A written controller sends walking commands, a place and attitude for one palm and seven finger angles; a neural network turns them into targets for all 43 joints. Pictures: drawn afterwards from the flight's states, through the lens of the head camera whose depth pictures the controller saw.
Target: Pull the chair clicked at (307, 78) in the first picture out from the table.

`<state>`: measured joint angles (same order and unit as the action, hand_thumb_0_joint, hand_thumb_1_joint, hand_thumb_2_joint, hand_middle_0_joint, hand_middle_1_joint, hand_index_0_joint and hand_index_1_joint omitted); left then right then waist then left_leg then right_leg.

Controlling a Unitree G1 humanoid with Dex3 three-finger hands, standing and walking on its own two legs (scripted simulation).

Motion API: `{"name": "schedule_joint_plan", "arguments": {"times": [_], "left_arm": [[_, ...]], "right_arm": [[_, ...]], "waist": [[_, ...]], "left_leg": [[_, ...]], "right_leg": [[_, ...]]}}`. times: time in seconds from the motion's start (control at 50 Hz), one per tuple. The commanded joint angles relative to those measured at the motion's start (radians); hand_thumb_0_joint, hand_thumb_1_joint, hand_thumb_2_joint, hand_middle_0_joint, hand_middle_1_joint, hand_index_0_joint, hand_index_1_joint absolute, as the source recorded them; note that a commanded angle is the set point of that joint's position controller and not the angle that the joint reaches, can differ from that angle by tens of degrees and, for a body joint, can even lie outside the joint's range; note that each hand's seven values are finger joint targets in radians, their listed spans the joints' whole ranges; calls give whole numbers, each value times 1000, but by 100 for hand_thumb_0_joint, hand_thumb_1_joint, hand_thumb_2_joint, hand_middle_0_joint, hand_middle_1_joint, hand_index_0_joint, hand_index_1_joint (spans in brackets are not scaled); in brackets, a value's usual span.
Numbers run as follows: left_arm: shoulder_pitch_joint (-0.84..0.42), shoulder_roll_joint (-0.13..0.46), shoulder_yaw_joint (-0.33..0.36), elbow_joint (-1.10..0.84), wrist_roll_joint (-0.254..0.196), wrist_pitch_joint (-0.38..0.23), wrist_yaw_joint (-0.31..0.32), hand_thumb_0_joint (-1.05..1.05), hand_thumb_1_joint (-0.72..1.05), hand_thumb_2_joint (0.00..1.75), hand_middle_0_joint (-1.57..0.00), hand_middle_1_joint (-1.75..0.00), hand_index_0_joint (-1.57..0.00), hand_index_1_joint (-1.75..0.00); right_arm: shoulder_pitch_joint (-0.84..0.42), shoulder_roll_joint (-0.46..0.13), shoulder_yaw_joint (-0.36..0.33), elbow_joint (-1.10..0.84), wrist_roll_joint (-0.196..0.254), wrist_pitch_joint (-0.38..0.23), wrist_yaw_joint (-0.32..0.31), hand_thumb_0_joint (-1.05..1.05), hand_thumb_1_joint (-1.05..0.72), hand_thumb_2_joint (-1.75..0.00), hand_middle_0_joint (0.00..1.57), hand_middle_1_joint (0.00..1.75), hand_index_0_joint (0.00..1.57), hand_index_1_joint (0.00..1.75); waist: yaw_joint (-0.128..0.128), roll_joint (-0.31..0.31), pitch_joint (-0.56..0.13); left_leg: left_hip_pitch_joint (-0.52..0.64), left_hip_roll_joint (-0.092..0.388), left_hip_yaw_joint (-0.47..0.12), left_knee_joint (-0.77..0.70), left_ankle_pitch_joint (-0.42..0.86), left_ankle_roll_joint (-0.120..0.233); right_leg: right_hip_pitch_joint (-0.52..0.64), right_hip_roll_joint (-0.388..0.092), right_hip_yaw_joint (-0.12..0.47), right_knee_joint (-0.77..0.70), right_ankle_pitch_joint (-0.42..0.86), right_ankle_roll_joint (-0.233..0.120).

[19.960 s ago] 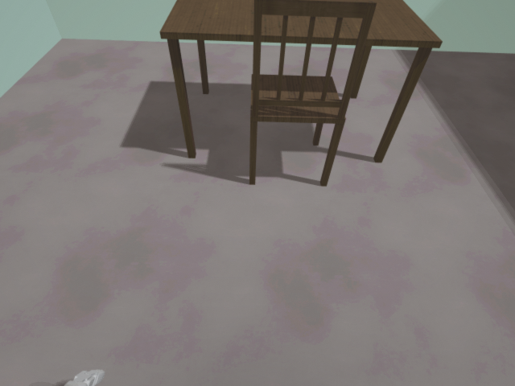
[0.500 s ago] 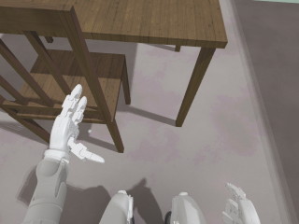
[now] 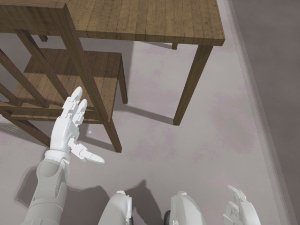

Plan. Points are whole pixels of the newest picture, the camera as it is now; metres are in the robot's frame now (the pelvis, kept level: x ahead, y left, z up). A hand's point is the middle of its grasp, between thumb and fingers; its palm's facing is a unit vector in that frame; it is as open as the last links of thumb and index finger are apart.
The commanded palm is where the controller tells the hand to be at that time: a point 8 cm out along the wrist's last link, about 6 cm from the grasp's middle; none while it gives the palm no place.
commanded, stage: aim the fingers beside a spindle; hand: left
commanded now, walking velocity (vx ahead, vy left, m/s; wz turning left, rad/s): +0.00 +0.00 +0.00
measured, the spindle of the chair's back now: (19, 76) +0.49 +0.38 +0.04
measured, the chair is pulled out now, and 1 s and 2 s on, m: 0.00 0.00 0.00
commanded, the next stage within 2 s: push the fingers through the gap in 0.98 s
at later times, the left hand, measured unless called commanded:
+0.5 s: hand (85, 129) +0.34 +0.17 +0.03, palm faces -0.03 -1.00 -0.06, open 16.9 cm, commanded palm +0.32 +0.23 +0.03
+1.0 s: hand (85, 131) +0.34 +0.17 +0.03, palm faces -0.07 -1.00 -0.05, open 16.9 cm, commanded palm +0.32 +0.23 +0.03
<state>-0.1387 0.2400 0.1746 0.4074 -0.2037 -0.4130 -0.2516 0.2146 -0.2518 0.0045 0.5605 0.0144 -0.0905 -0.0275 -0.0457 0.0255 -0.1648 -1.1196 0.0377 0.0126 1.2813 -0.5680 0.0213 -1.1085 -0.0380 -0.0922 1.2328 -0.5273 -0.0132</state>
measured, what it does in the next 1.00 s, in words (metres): stands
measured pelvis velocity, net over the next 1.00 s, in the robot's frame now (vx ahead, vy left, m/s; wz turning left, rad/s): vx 0.00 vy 0.00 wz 0.00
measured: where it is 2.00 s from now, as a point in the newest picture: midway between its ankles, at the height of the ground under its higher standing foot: outside the picture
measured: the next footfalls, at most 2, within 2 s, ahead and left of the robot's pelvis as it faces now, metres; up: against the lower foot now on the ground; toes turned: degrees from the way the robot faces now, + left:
none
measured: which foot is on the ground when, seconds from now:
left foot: down 0.00-1.00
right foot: down 0.00-1.00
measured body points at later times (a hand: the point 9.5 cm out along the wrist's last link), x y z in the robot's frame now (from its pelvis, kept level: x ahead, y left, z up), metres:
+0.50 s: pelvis +0.00 +0.00 +0.00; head +0.11 +0.01 +0.44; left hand +0.34 +0.23 +0.04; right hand +0.16 -0.25 -0.10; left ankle +0.02 +0.10 -0.62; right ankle +0.03 -0.12 -0.62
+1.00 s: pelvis +0.00 +0.00 +0.00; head +0.12 +0.01 +0.44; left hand +0.34 +0.23 +0.03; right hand +0.16 -0.25 -0.10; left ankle +0.02 +0.10 -0.62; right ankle +0.03 -0.12 -0.62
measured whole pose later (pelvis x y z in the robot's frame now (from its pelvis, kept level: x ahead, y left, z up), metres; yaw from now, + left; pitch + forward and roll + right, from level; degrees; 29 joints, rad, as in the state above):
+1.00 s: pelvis +0.00 +0.00 +0.00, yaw +0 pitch +23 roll -2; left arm -0.13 0.26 0.17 0.39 -0.21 -0.41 -0.25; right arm 0.21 -0.25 0.01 0.56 0.02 -0.09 -0.03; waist -0.04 0.03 -0.16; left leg -1.11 0.03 0.01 1.28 -0.56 0.02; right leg -1.10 -0.04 -0.09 1.22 -0.52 -0.01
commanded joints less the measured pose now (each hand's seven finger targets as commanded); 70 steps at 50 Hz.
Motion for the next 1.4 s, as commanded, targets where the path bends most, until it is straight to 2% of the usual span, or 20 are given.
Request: {"name": "schedule_joint_plan", "arguments": {"times": [0.0, 0.02, 0.08, 0.12, 0.2, 0.22, 0.26, 0.36, 0.46, 0.54, 0.6, 0.66, 0.72, 0.84, 0.92, 1.02, 1.06, 1.14, 1.24, 1.38], "left_arm": [[-140, 203, 114, -316, -14, -101, 41, 0, -50, 30, -6, -8, -6, -8], [-114, 221, 134, -292, -11, -96, 49, 0, -50, 30, -6, -8, -6, -8], [-130, 158, 88, -180, -4, -76, 43, 0, -50, 30, -6, -8, -6, -8], [-145, 127, 55, -147, -6, -68, 23, 0, -50, 30, -6, -8, -6, -8], [-143, 91, -9, -221, -18, -71, -18, 0, -50, 30, -6, -8, -6, -8], [-162, 76, -34, -240, -23, -73, -22, 0, -50, 30, -6, -8, -6, -8], [-187, 122, 3, -295, -19, -89, -10, 0, -50, 30, -6, -8, -6, -8], [-200, 196, 98, -280, 5, -105, 62, 0, -50, 30, -6, -8, -6, -8], [-129, 173, 97, -171, 10, -68, 55, 0, -50, 30, -6, -8, -6, -8], [-116, 137, 51, -195, -13, -55, 0, 0, -50, 30, -6, -8, -6, -8], [-107, 115, 18, -289, -33, -70, -17, 0, -50, 30, -6, -8, -6, -8], [-158, 149, 45, -283, -31, -83, 5, 0, -50, 30, -6, -8, -6, -8], [-211, 188, 85, -241, -11, -100, 35, 0, -50, 30, -6, -8, -6, -8], [-164, 157, 59, -234, -7, -92, 12, 0, -50, 30, -6, -8, -6, -8], [-156, 131, 25, -218, -20, -57, -6, 0, -50, 30, -6, -8, -6, -8], [-165, 171, 87, -196, -22, -57, 22, 0, -50, 30, -6, -8, -6, -8], [-183, 177, 93, -216, -13, -73, 32, 0, -50, 30, -6, -8, -6, -8], [-296, 193, 86, -211, 8, -97, 39, 0, -50, 30, -6, -8, -6, -8], [-330, 162, 50, -132, 3, -76, 12, 0, -50, 30, -6, -8, -6, -8], [-374, 197, 92, -88, -1, -42, 17, 0, -50, 30, -6, -8, -6, -8]], "right_arm": [[29, -126, -57, -128, -4, -36, -1, 0, -90, -90, 20, 30, 20, 30], [27, -128, -56, -131, -6, -33, -1, 0, -90, -90, 20, 30, 20, 30], [25, -127, -52, -118, 0, -23, 0, 0, -90, -90, 20, 30, 20, 30], [25, -136, -52, -121, 4, -24, -2, 0, -90, -90, 20, 30, 20, 30], [26, -143, -59, -133, 7, -34, -3, 0, -90, -90, 20, 30, 20, 30], [26, -142, -59, -133, 6, -38, -4, 0, -90, -90, 20, 30, 20, 30], [33, -145, -62, -126, 2, -41, -9, 0, -90, -90, 20, 30, 20, 30], [23, -134, -56, -110, -7, -39, -12, 0, -90, -90, 20, 30, 20, 30], [20, -131, -52, -122, -2, -19, -2, 0, -90, -90, 20, 30, 20, 30], [23, -138, -54, -138, 5, -19, -2, 0, -90, -90, 20, 30, 20, 30], [18, -135, -57, -147, 7, -28, -3, 0, -90, -90, 20, 30, 20, 30], [21, -140, -56, -124, 3, -32, -10, 0, -90, -90, 20, 30, 20, 30], [18, -138, -52, -108, -1, -35, -18, 0, -90, -90, 20, 30, 20, 30], [17, -136, -52, -121, -2, -39, -10, 0, -90, -90, 20, 30, 20, 30], [26, -140, -54, -127, 4, -36, -10, 0, -90, -90, 20, 30, 20, 30], [26, -142, -54, -121, 2, -31, -12, 0, -90, -90, 20, 30, 20, 30], [21, -135, -52, -125, -1, -29, -11, 0, -90, -90, 20, 30, 20, 30], [34, -137, -51, -103, -7, -32, -14, 0, -90, -90, 20, 30, 20, 30], [49, -145, -51, -88, -2, -33, -18, 0, -90, -90, 20, 30, 20, 30], [66, -147, -53, -85, 1, -19, -15, 0, -90, -90, 20, 30, 20, 30]], "waist": [[26, 57, -453], [27, 40, -435], [-9, -9, -321], [-20, -24, -296], [-12, 37, -373], [-27, 31, -381], [-14, 43, -426], [5, 41, -396], [12, 19, -358], [1, -6, -399], [3, 42, -421], [-21, -13, -367], [-20, -8, -316], [9, 90, -406], [-14, 12, -404], [-5, -21, -364], [3, 11, -383], [-15, 58, -391], [-34, 42, -403], [-28, 21, -440]], "left_leg": [[336, -28, -56, -188, 433, -10], [299, -30, -56, -186, 415, -7], [221, -33, -46, -186, 303, -4], [205, -34, -52, -189, 261, -1], [283, -32, -57, -188, 304, -4], [296, -30, -65, -180, 321, -1], [336, -26, -74, -183, 355, -6], [302, -30, -71, -182, 353, -10], [251, -36, -53, -189, 312, -10], [258, -34, -51, -185, 328, -3], [306, -32, -53, -191, 356, -4], [275, -30, -63, -184, 315, 0], [214, -33, -59, -175, 257, 1], [310, -34, -61, -190, 334, -11], [284, -30, -64, -183, 338, -1], [229, -34, -60, -179, 295, 0], [244, -36, -54, -179, 315, -3], [272, -29, -64, -167, 329, -8], [288, -28, -70, -165, 340, -8], [284, -26, -64, -167, 377, -7]], "right_leg": [[301, 35, 53, -139, 339, -13], [303, 37, 54, -137, 330, -14], [267, 40, 55, -158, 263, -6], [243, 42, 50, -163, 216, -10], [240, 35, 46, -160, 237, -14], [227, 37, 44, -156, 244, -13], [232, 35, 43, -150, 257, -14], [231, 36, 45, -135, 254, -14], [255, 38, 49, -149, 250, -13], [292, 38, 53, -155, 283, -11], [296, 36, 51, -163, 293, -11], [260, 39, 48, -167, 249, -7], [234, 40, 56, -161, 195, -10], [239, 37, 49, -147, 244, -20], [262, 40, 48, -155, 265, -12], [259, 40, 50, -154, 237, -9], [268, 36, 54, -147, 258, -10], [212, 39, 52, -132, 248, -14], [201, 40, 48, -139, 254, -13], [241, 38, 51, -142, 302, -9]]}}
